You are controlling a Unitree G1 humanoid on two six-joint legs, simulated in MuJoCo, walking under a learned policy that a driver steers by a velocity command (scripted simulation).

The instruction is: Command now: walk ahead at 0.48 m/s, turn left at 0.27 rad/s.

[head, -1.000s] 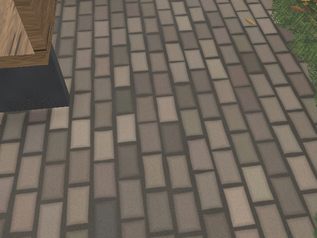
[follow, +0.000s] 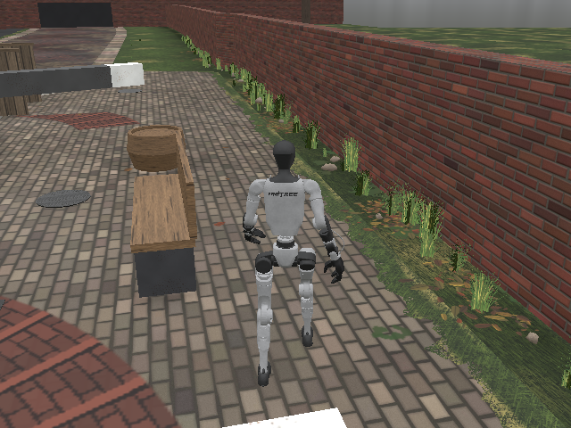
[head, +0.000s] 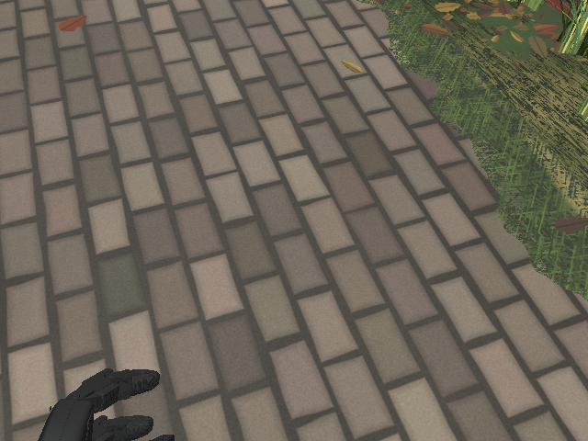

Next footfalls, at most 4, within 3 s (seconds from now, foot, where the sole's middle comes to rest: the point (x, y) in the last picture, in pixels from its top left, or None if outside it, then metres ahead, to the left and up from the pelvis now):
0.04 right None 0.20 -0.13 -0.77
0.54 left None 0.44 0.17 -0.77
1.04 right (218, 304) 0.79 0.11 -0.77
1.42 left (134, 323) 0.76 0.31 -0.77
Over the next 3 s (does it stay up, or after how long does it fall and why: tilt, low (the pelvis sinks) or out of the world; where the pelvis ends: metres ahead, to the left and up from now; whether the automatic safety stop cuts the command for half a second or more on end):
stays up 1.11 0.14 0.01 its command is cut before an obstacle after 1.1 s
